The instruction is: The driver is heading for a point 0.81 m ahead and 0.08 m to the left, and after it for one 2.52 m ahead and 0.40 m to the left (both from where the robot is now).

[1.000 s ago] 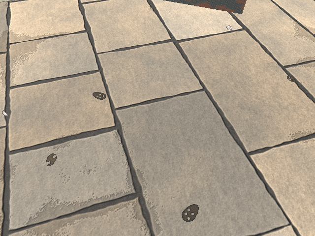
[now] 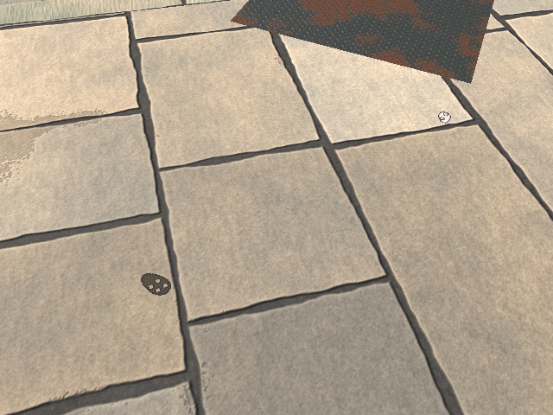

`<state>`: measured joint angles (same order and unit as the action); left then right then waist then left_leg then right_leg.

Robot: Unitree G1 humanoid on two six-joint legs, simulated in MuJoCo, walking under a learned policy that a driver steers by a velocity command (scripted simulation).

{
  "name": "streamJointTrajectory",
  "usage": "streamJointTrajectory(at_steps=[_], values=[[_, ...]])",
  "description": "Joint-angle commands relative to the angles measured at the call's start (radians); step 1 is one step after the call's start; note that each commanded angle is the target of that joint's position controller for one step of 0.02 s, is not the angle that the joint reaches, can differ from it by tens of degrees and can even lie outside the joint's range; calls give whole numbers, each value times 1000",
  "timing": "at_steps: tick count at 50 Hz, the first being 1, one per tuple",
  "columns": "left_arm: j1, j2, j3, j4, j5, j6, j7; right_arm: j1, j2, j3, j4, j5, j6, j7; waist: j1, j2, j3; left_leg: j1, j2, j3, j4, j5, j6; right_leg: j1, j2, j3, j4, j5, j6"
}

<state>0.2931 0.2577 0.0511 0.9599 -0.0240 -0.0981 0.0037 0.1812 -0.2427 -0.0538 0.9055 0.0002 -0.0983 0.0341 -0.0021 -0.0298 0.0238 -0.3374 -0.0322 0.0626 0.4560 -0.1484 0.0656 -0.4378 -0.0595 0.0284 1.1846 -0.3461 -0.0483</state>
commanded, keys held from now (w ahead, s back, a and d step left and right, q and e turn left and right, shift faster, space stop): w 0.46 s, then w+q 0.54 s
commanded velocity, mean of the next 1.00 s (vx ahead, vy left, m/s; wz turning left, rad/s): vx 0.50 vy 0.00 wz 0.20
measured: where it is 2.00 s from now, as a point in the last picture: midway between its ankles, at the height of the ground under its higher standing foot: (246, 292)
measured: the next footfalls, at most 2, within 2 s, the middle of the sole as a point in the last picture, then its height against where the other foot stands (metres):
right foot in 0.42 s outside the picture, level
left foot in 1.00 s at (235, 332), level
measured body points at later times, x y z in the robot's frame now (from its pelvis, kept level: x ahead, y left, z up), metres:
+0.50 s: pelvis +0.28 -0.06 -0.01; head +0.31 -0.07 +0.44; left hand +0.45 +0.19 -0.11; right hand +0.26 -0.32 -0.16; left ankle +0.11 +0.08 -0.66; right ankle +0.37 -0.15 -0.74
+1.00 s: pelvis +0.55 -0.01 -0.02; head +0.58 +0.01 +0.43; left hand +0.49 +0.26 -0.17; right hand +0.79 -0.20 -0.12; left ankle +0.65 +0.10 -0.74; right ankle +0.38 -0.15 -0.72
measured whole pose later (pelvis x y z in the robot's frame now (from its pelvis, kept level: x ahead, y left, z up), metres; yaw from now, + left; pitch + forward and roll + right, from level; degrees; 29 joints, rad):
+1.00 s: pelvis +0.55 -0.01 -0.02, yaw +14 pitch +2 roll -2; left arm 0.33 0.25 0.07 0.99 -0.01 -0.05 0.03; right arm 0.06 -0.23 -0.07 0.80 0.02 -0.05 0.06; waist 0.03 0.01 0.03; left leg -0.51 0.00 0.07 0.60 -0.13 0.14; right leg 0.08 -0.06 -0.28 0.49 -0.49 0.04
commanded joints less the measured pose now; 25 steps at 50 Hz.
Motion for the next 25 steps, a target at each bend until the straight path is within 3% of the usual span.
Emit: streamJointTrajectory(at_steps=[1,4,6,10,15,18,19,20,21,22,23,24,25], values=[[48,51,23,-48,7,10,11,20,-81,-13,-25,-8,-17,3,22,117,-57,135,250,-278,-298,83,164,-141,-94,36,-28,94,-2],[-30,57,30,-79,16,23,16,74,-125,-23,3,-7,-20,-14,18,89,-13,139,249,-222,-335,170,178,-228,-103,30,-148,206,24],[-105,54,31,-104,21,20,14,111,-130,-22,17,-4,-13,-27,0,80,0,179,244,-197,-340,200,167,-281,-101,26,-261,307,37],[-240,30,21,-140,15,12,-1,170,-139,-20,38,6,-5,-38,-42,86,25,218,218,-136,-349,180,134,-253,-64,-9,-489,460,38],[-375,31,9,-191,4,1,-29,252,-150,-26,83,14,14,-42,-83,84,70,369,271,-139,-297,183,133,-283,-36,-23,-626,404,22],[-361,56,14,-203,1,-9,-45,240,-165,-36,92,18,28,-48,-51,105,53,434,304,-145,-222,308,112,-216,-12,-34,-672,299,-15],[-308,77,23,-192,2,-11,-45,219,-175,-39,87,18,31,-49,-17,119,18,433,298,-135,-165,450,100,-120,15,-56,-682,271,-31],[-194,106,41,-159,6,-13,-42,192,-173,-38,81,19,36,-49,48,120,-49,410,263,-102,-36,610,80,47,52,-88,-703,279,-54],[-13,162,67,-104,10,-12,-34,183,-146,-27,70,13,37,-48,121,94,-166,295,206,-62,180,599,49,319,29,-58,-681,310,-92],[147,260,91,-75,32,-9,-26,265,-61,0,48,-1,26,-42,122,-89,-338,-67,88,-10,575,237,-13,733,-230,308,-678,267,-221],[178,240,79,-62,23,-6,-32,308,-8,20,63,5,0,-33,106,-238,-435,-299,-34,-123,787,-427,-32,875,-351,680,-840,131,-303],[122,161,57,-71,15,-8,-29,218,-116,-9,52,39,-17,-28,116,-155,-319,-404,30,-198,887,-407,-9,786,-320,595,-867,54,-245],[25,128,45,-93,14,-9,-25,140,-142,-16,28,54,-24,-29,94,-101,-191,-427,83,-170,873,-308,5,626,-295,441,-892,104,-201]])
Velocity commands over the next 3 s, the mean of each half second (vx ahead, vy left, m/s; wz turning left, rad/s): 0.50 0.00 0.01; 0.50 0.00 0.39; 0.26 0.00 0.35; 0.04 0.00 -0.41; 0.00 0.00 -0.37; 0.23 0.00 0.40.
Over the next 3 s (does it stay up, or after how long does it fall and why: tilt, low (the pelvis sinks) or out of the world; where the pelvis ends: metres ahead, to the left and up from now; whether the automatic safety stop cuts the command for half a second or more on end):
stays up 0.90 0.11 0.01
